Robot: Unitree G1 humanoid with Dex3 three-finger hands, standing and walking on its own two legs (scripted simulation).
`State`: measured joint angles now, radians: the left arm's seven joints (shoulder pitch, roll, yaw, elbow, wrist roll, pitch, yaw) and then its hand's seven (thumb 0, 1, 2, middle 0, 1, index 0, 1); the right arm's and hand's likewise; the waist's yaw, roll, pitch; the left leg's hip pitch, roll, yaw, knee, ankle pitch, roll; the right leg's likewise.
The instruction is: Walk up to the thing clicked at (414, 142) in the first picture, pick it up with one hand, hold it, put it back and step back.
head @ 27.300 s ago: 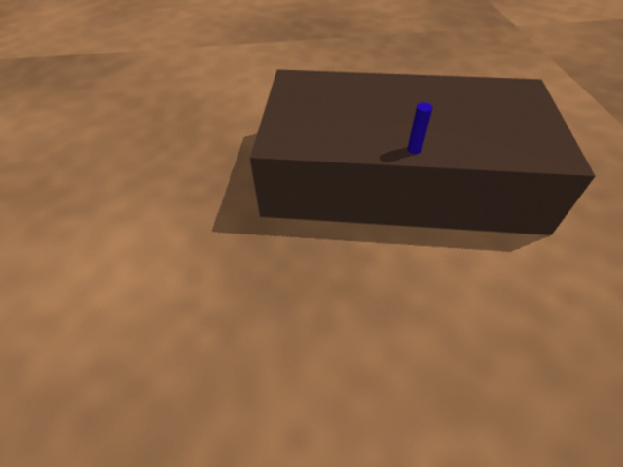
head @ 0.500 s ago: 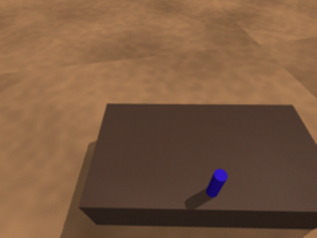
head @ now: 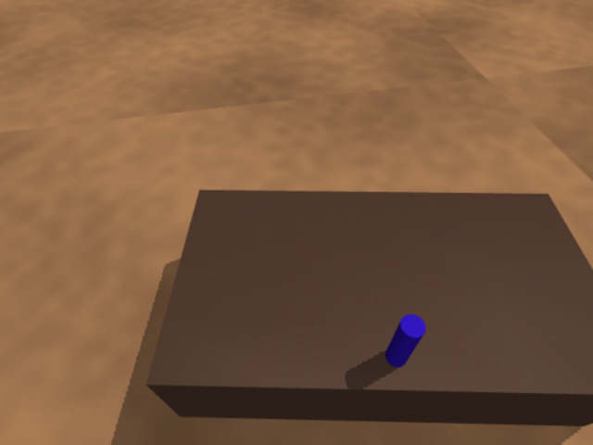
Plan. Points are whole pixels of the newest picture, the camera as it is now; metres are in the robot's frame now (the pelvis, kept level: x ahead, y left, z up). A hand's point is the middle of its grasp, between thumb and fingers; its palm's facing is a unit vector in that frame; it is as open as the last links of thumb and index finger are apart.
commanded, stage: stand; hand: right
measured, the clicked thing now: (403, 342) +0.39 -0.23 -0.36
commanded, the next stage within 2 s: step back in 0.60 s
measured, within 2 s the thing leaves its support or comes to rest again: neither
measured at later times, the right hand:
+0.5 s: hand out of the picture +0.07 -0.25 -0.16, palm faces -0.05 +0.94 -0.34, open 7.4 cm
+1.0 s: hand out of the picture +0.01 -0.23 -0.16, palm faces -0.06 +0.90 -0.43, open 7.4 cm
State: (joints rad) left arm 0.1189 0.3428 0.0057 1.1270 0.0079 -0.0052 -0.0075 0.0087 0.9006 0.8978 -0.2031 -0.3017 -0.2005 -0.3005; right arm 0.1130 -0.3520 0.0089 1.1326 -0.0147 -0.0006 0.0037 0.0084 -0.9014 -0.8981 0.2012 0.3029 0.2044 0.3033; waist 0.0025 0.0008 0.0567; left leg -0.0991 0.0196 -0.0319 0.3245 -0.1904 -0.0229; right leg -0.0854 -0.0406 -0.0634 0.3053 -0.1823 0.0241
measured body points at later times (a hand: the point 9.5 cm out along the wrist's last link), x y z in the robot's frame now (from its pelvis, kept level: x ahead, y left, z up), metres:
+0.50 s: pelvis +0.00 +0.00 +0.00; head +0.02 +0.00 +0.45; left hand +0.07 +0.30 -0.14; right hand +0.08 -0.30 -0.13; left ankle -0.01 +0.13 -0.75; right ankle -0.01 -0.13 -0.75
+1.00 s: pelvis -0.06 +0.04 -0.03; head +0.02 +0.08 +0.41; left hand +0.09 +0.36 -0.16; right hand +0.01 -0.28 -0.14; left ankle -0.07 +0.14 -0.75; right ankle -0.04 -0.12 -0.71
